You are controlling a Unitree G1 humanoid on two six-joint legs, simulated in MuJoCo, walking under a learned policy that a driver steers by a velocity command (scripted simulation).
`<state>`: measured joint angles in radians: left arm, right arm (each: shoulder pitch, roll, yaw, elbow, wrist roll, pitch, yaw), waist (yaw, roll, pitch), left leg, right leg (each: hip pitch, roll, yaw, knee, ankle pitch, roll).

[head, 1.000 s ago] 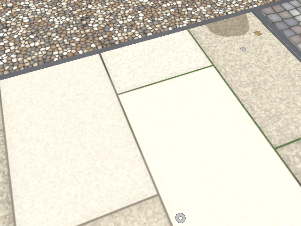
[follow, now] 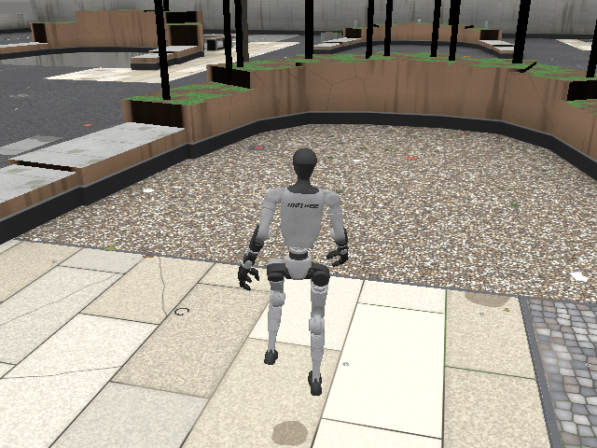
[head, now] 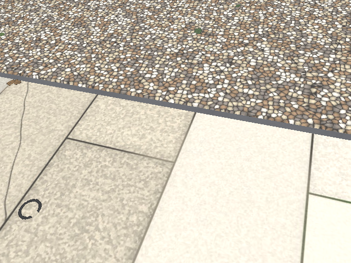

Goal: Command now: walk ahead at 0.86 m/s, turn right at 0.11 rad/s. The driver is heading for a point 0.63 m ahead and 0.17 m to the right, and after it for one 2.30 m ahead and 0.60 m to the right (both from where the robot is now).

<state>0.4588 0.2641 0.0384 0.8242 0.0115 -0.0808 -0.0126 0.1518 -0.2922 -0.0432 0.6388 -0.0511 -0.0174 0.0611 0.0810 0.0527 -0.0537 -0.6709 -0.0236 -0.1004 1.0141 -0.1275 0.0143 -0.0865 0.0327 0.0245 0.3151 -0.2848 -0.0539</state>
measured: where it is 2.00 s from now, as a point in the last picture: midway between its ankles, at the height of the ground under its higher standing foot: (300, 82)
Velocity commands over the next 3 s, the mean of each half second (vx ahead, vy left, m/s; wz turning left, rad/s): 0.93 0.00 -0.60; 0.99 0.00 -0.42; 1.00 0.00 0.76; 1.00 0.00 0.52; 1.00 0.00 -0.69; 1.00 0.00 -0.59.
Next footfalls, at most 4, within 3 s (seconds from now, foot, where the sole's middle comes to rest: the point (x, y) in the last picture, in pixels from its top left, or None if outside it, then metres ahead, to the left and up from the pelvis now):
0.22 left None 0.29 0.15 -0.78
0.68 right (256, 238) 0.64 -0.18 -0.78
1.12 left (283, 153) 1.07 -0.34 -0.78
1.54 right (331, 102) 1.42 -0.63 -0.78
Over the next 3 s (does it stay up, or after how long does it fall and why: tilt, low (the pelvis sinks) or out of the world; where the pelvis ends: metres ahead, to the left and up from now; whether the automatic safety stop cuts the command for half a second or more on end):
stays up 2.58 -0.58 -0.01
